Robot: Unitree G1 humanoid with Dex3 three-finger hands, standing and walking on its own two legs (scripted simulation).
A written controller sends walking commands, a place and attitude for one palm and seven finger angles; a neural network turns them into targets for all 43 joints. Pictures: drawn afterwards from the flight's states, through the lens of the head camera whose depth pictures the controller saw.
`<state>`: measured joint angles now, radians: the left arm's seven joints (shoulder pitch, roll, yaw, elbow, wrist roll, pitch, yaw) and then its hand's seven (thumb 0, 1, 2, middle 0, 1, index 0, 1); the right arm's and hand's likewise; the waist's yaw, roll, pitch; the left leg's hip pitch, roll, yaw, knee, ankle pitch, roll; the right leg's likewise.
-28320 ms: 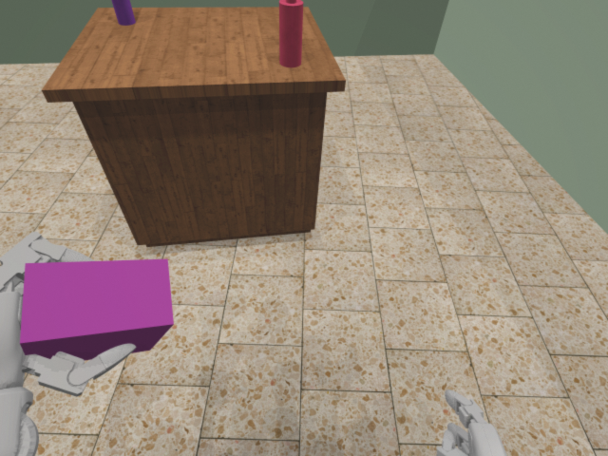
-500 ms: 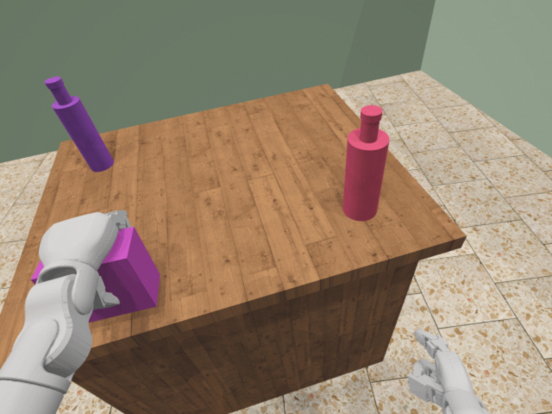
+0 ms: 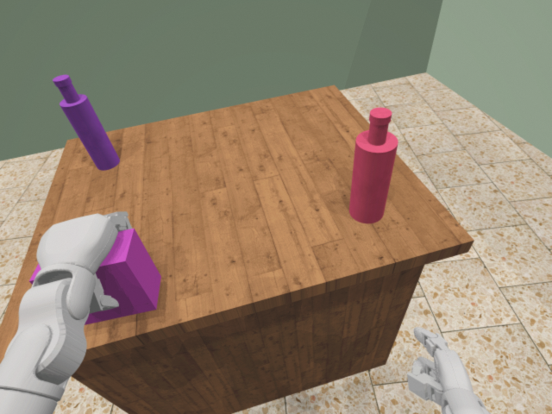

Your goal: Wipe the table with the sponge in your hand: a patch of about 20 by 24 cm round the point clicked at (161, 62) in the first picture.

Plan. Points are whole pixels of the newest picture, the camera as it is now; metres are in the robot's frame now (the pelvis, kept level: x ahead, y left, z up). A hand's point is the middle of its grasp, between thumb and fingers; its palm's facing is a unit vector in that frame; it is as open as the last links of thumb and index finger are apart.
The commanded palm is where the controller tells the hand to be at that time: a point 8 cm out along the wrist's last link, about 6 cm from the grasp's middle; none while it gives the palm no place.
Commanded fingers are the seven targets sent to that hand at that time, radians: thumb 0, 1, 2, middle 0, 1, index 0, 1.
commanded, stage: move the sponge above the wiping area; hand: left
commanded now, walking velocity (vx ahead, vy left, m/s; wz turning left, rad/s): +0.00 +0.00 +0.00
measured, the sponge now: (109, 285) +0.25 +0.30 +0.07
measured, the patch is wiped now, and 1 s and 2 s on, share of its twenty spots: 0.00 0.00 0.00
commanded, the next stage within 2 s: none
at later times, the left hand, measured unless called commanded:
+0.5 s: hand (113, 255) +0.27 +0.29 +0.11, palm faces -0.02 -0.07 -1.00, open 10.3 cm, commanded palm +0.24 +0.30 +0.20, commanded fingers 0.00 0.10 1.30 -1.20 -1.60 -1.20 -1.60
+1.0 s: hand (115, 253) +0.27 +0.28 +0.12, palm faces +0.03 -0.06 -1.00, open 10.3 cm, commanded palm +0.24 +0.30 +0.20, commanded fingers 0.00 0.10 1.30 -1.20 -1.60 -1.20 -1.60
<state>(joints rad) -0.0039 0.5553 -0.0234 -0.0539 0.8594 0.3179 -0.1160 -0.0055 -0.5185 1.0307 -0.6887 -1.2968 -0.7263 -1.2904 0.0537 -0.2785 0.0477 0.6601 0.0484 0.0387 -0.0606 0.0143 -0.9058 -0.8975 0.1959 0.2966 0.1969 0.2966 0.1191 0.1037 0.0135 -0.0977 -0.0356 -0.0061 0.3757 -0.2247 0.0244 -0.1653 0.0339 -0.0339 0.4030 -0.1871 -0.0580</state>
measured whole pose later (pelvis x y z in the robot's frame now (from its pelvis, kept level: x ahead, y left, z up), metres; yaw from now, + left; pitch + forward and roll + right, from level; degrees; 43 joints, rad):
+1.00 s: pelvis +0.00 +0.00 +0.00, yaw +0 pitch -3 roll +0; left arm -0.04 0.55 -0.06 -0.08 0.88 0.25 -0.08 0.00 -0.52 1.03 -0.69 -1.29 -0.73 -1.29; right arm 0.05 -0.25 0.05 0.66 0.04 0.03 -0.06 0.01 -0.91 -0.90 0.20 0.30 0.20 0.30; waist 0.13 0.09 0.02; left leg -0.08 -0.03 0.00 0.36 -0.22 0.02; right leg -0.14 0.04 -0.03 0.38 -0.18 -0.06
